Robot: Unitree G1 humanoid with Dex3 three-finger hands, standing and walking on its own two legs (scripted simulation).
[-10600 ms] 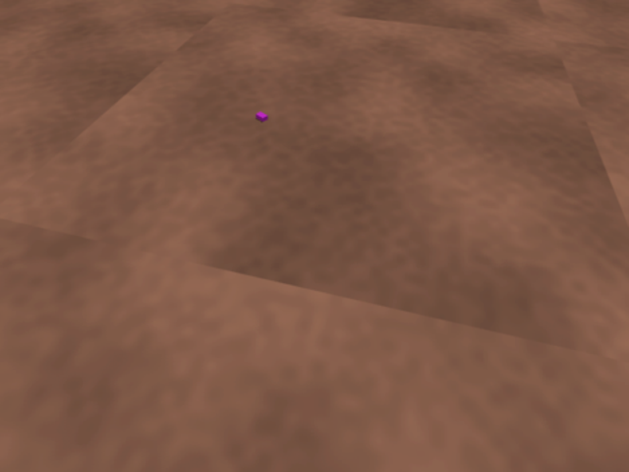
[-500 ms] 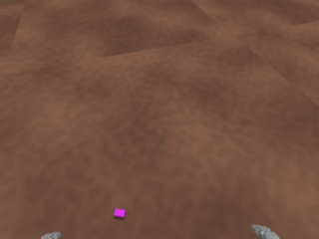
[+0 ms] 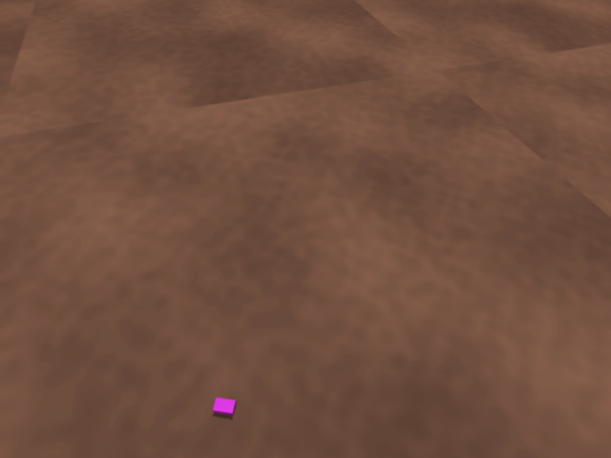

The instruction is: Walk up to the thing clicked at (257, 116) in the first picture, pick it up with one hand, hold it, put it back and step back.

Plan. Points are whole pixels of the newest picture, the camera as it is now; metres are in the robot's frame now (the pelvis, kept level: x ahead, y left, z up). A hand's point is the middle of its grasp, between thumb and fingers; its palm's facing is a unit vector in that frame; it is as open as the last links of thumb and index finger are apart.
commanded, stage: walk up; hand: left
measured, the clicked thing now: (224, 406) +0.38 +0.22 -0.77
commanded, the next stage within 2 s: stand in 0.26 s
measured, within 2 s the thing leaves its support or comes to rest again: neither
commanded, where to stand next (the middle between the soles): +0.03 +0.02 m, yaw +1 degrees
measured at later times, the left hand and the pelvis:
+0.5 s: hand out of the picture +0.08 +0.27 -0.16, palm faces -0.03 -0.94 -0.34, open 7.3 cm; pelvis +0.00 +0.01 +0.00, yaw +0 degrees
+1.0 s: hand out of the picture +0.08 +0.27 -0.16, palm faces -0.05 -0.94 -0.34, open 7.3 cm; pelvis +0.01 +0.02 +0.00, yaw +0 degrees
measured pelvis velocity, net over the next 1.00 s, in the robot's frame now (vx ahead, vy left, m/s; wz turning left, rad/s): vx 0.01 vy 0.02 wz -0.01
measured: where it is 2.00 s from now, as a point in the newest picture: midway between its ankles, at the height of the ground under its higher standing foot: outside the picture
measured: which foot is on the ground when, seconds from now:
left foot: down 0.00-1.00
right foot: down 0.00-1.00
